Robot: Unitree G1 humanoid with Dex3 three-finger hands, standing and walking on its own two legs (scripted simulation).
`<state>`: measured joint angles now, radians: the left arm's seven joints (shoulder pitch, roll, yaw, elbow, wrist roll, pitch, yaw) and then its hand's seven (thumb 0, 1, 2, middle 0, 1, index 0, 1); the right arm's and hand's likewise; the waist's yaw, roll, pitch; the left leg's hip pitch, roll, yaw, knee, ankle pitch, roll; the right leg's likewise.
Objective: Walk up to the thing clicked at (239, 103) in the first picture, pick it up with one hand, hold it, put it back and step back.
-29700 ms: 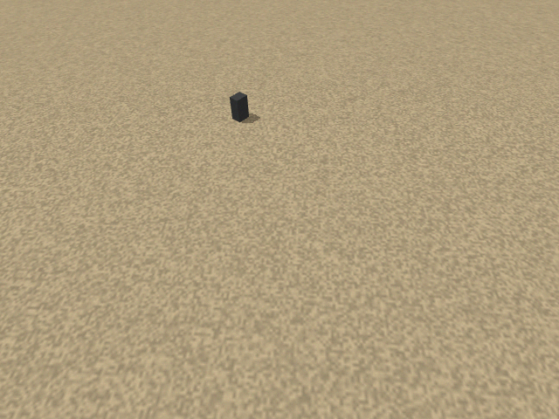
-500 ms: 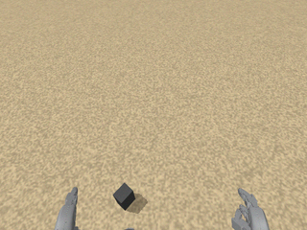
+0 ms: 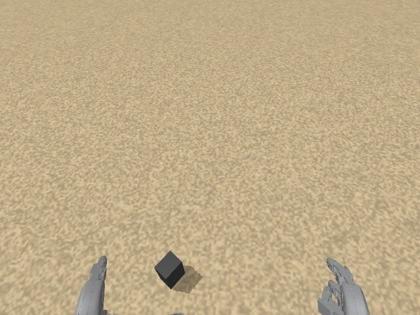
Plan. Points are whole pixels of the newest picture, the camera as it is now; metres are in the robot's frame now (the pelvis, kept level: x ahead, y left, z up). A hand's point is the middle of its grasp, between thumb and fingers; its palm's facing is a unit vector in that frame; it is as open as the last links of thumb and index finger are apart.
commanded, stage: stand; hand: left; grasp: from the side
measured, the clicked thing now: (170, 270) +0.40 +0.20 -0.64
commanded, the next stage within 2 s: none
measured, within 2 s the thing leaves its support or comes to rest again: neither
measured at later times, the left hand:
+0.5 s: hand out of the picture +0.12 +0.24 -0.11, palm faces -0.02 -0.94 -0.34, open 8.2 cm
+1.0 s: hand out of the picture +0.04 +0.26 -0.11, palm faces +0.00 -0.94 -0.34, open 7.4 cm
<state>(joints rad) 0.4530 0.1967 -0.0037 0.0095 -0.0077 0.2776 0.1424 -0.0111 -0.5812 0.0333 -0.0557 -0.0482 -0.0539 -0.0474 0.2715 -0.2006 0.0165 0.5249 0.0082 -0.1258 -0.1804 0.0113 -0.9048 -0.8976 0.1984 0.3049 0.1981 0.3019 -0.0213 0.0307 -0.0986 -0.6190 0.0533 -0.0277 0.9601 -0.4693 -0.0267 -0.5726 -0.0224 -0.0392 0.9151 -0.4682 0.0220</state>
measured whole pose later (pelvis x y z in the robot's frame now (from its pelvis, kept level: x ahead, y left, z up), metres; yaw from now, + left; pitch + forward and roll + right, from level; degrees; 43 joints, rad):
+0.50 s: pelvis +0.00 +0.01 +0.02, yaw +0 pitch +1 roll +0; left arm 0.24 0.33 0.02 0.71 0.04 0.02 0.02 0.00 0.73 0.87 -0.21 -0.29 -0.21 -0.29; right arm 0.19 -0.30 -0.04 0.85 -0.06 -0.02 -0.02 0.01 -0.90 -0.90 0.20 0.31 0.20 0.30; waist 0.00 -0.03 0.02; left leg -0.40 0.01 0.01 0.78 -0.39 0.00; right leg -0.38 -0.06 -0.01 0.77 -0.41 0.03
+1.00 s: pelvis -0.01 +0.02 +0.06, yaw +1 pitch -4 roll +0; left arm 0.17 0.32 0.00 1.12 0.03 0.00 0.02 0.01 0.91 0.90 -0.21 -0.30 -0.20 -0.30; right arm 0.15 -0.29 -0.02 1.11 -0.03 0.00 -0.01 0.00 -0.91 -0.90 0.20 0.30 0.20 0.30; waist 0.01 0.00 0.05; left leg -0.14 -0.01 0.01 0.41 -0.20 0.00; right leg -0.12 -0.08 -0.03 0.41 -0.22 0.05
